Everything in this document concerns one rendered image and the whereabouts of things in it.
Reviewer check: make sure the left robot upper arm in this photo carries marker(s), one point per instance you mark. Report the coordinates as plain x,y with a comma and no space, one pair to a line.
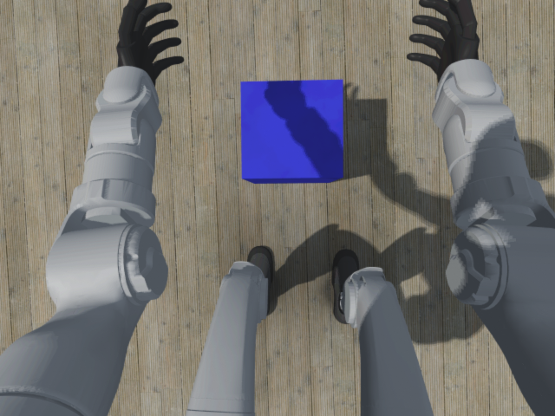
101,279

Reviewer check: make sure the robot left hand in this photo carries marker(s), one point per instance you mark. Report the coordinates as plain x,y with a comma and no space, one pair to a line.
134,38

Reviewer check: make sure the carton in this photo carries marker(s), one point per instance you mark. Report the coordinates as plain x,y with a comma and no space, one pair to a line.
292,131

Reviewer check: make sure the robot right hand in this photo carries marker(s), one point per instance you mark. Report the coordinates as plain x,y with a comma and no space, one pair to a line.
459,32

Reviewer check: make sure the left robot shin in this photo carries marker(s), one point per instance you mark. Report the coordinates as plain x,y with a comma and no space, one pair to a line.
241,265

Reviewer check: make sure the left robot forearm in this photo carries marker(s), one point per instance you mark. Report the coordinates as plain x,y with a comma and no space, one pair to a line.
119,165

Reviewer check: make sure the right robot forearm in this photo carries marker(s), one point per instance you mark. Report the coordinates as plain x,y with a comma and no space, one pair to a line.
485,159

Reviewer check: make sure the robot left thigh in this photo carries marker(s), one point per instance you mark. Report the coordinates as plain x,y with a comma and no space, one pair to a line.
225,381

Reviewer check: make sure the right robot upper arm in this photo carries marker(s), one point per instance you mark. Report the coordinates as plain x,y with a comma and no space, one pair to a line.
507,274

